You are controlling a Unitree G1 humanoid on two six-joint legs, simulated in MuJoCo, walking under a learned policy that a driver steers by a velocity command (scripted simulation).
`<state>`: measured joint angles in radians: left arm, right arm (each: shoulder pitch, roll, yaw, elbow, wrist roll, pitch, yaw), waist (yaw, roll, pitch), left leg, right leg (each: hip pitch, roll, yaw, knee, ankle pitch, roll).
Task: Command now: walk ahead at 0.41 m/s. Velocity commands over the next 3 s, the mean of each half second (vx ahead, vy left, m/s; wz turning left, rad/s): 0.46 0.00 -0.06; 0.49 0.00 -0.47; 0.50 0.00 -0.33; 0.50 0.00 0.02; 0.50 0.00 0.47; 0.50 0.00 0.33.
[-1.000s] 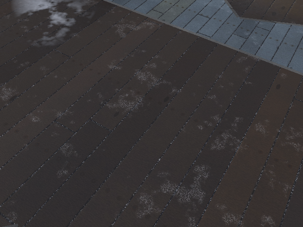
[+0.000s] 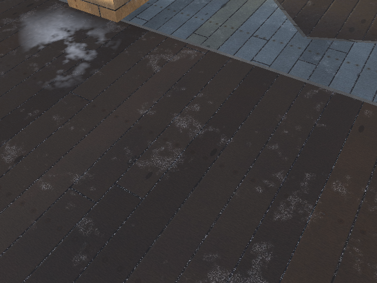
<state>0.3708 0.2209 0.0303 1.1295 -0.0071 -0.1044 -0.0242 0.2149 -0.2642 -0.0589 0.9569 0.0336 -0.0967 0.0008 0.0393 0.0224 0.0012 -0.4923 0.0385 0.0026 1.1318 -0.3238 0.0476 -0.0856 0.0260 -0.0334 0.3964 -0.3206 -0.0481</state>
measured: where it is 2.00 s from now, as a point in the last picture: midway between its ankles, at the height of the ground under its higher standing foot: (259, 163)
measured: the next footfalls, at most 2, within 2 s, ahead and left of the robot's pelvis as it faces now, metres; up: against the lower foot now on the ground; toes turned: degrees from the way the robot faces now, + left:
left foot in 0.28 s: +0.33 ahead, +0.15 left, +0.00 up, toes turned +3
right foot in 0.86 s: +0.62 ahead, -0.11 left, +0.00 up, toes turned -17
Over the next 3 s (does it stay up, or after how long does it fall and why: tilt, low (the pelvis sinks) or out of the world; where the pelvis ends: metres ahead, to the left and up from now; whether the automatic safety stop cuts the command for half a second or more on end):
stays up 1.61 -0.38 -0.01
